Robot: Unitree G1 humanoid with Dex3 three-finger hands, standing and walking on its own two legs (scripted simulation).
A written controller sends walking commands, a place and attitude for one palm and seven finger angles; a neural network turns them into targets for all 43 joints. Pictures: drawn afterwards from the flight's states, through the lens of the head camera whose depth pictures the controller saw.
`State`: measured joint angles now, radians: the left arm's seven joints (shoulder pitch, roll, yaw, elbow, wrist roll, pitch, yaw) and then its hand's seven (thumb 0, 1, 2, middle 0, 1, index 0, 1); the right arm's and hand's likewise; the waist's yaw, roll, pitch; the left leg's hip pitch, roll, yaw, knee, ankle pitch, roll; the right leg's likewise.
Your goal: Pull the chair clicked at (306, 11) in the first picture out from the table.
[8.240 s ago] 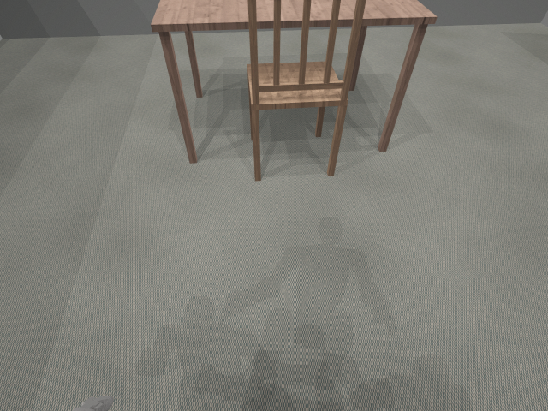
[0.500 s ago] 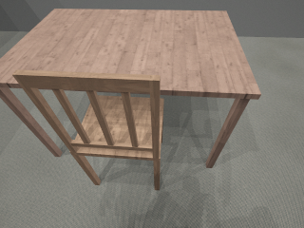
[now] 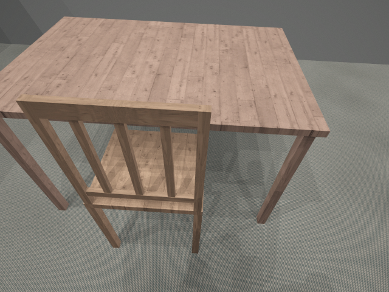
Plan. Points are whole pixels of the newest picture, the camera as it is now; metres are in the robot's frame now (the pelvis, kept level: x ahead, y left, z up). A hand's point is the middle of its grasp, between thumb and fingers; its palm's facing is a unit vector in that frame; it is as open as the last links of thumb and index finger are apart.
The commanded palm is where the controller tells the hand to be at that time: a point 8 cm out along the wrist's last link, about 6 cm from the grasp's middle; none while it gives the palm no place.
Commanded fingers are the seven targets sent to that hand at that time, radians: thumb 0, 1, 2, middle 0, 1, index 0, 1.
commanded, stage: come to a stop and stand still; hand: left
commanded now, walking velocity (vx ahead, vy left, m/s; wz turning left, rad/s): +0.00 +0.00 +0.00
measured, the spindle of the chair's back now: (131, 163) +0.45 +0.21 -0.06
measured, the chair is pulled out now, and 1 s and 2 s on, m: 0.00 0.00 0.00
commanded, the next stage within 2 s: look again from close up in 0.06 s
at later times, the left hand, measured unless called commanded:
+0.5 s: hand out of the picture +0.02 +0.19 -0.18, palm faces +0.01 -0.97 -0.23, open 7.4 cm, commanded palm none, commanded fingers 0.00 0.90 0.90 -0.20 -0.30 -0.20 -0.30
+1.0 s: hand out of the picture -0.01 +0.20 -0.19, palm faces -0.02 -0.98 -0.19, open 7.4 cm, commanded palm none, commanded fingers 0.00 0.90 0.90 -0.20 -0.30 -0.20 -0.30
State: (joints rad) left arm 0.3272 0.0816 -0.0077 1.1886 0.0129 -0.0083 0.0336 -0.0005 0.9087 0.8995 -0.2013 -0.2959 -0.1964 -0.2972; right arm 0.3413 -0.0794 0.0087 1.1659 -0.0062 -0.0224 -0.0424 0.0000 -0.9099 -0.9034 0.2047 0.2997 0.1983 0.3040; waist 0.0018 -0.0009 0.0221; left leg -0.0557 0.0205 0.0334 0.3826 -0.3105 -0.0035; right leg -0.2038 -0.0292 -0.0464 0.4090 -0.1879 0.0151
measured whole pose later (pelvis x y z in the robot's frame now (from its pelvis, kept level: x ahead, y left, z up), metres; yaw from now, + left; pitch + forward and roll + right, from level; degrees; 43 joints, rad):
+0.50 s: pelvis -0.01 +0.00 -0.01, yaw +0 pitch -1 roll -1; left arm 0.27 0.17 -0.01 1.05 0.01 -0.02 0.05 0.00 0.91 0.90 -0.20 -0.30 -0.20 -0.30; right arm 0.25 -0.18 -0.02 1.06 -0.02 -0.02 -0.02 0.00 -0.91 -0.90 0.20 0.30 0.20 0.30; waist -0.01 0.01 0.02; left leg -0.14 0.02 0.04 0.53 -0.38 0.00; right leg -0.28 -0.03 -0.04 0.54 -0.24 0.02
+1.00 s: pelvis -0.02 +0.03 -0.01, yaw -1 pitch -2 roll +0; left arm 0.29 0.17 -0.01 1.07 0.02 0.00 0.04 0.00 0.91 0.90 -0.20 -0.30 -0.20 -0.30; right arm 0.28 -0.13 -0.01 1.13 -0.01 -0.01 -0.01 0.00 -0.91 -0.90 0.20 0.30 0.20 0.30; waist -0.01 -0.02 0.05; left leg -0.11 -0.01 0.07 0.48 -0.34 0.04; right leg -0.26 -0.06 0.00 0.47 -0.19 0.05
